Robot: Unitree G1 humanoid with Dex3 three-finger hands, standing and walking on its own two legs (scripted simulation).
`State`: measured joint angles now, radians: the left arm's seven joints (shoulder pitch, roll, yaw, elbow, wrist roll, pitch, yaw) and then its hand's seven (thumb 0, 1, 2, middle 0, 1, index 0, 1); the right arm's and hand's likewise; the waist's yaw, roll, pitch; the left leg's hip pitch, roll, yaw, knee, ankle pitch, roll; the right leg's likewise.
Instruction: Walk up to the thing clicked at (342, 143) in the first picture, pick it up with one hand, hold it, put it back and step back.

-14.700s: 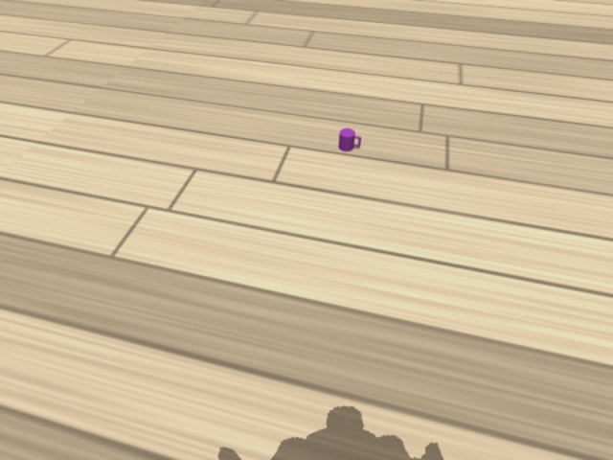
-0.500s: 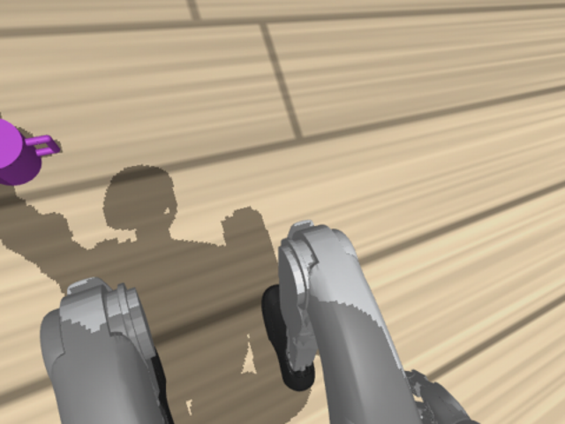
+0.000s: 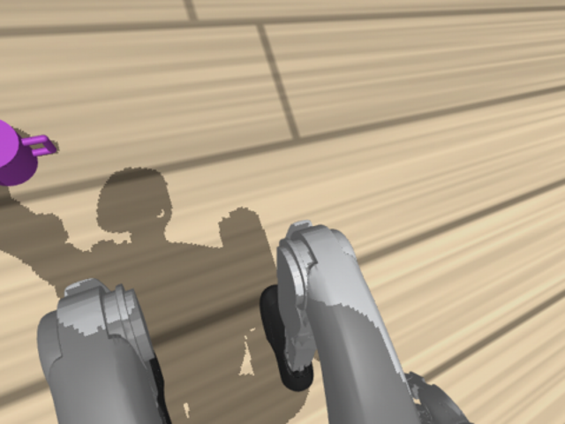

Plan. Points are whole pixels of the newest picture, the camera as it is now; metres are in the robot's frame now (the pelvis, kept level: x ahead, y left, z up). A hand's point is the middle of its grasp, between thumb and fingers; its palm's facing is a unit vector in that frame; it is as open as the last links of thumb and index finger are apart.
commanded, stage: rise first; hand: left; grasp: from above
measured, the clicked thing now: (10, 151) +0.54 +0.29 -0.28
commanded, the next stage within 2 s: approach in 1.56 s
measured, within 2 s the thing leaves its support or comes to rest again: neither
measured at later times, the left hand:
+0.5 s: hand out of the picture +0.48 +0.34 -0.17, palm faces -0.44 -0.07 -0.89, open 14.1 cm
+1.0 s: hand out of the picture +0.48 +0.34 -0.17, palm faces -0.44 -0.07 -0.89, open 14.2 cm
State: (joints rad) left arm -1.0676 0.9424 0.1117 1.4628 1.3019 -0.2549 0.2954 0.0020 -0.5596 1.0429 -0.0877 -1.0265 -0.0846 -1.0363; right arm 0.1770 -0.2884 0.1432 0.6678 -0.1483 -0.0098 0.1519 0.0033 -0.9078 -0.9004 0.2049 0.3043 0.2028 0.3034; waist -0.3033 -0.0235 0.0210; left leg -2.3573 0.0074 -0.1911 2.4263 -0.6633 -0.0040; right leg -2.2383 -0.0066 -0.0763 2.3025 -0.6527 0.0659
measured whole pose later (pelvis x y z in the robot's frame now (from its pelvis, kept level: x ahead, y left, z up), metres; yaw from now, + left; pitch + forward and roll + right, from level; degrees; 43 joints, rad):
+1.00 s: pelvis +0.00 +0.00 +0.00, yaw +0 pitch +33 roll -11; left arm -1.05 0.93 0.13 1.44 1.30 -0.25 0.30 0.00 -0.56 1.04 -0.08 -1.03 -0.08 -1.03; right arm 0.18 -0.30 0.14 0.66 -0.15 -0.02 0.16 0.00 -0.90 -0.90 0.21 0.30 0.20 0.30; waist -0.30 -0.02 0.03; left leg -2.36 0.00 -0.20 2.44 -0.67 -0.01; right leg -2.25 -0.01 -0.08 2.31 -0.66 0.06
